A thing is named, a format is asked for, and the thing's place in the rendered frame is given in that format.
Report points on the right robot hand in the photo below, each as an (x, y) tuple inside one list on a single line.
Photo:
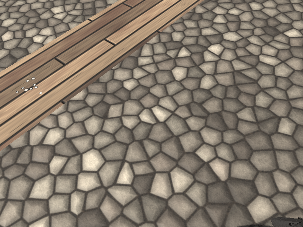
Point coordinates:
[(287, 222)]

